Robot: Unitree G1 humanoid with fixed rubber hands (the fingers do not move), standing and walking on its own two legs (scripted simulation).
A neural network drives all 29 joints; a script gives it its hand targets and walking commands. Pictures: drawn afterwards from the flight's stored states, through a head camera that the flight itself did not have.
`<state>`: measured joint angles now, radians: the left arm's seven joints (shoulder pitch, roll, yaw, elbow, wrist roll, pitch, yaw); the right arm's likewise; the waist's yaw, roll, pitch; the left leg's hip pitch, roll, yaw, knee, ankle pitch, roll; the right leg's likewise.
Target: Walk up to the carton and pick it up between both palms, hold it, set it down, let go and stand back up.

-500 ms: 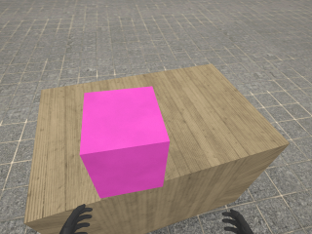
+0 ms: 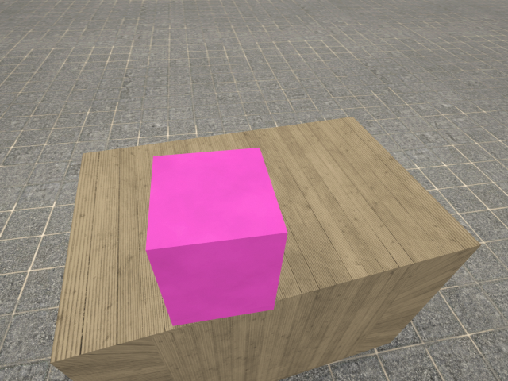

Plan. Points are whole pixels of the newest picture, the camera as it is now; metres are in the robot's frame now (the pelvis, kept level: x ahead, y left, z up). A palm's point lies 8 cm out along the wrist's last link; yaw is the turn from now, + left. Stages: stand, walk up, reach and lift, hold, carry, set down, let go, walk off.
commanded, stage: stand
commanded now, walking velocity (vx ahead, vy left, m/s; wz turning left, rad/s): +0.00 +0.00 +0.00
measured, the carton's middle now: (216, 236) +0.40 +0.08 +0.00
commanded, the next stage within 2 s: none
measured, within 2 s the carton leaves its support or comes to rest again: neither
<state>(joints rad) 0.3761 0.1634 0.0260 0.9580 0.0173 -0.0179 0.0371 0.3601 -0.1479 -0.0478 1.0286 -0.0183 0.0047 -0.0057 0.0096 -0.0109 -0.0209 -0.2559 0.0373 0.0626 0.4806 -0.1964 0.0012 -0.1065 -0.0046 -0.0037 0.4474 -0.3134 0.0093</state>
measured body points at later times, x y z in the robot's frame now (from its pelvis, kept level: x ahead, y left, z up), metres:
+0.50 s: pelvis -0.02 +0.01 +0.00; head -0.04 +0.01 +0.45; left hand -0.06 +0.20 -0.17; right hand -0.06 -0.19 -0.16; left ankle +0.04 +0.12 -0.74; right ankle -0.04 -0.13 -0.74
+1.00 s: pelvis -0.03 +0.00 +0.00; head -0.05 +0.01 +0.45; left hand -0.08 +0.20 -0.17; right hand -0.08 -0.20 -0.16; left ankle +0.04 +0.12 -0.74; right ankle -0.04 -0.13 -0.74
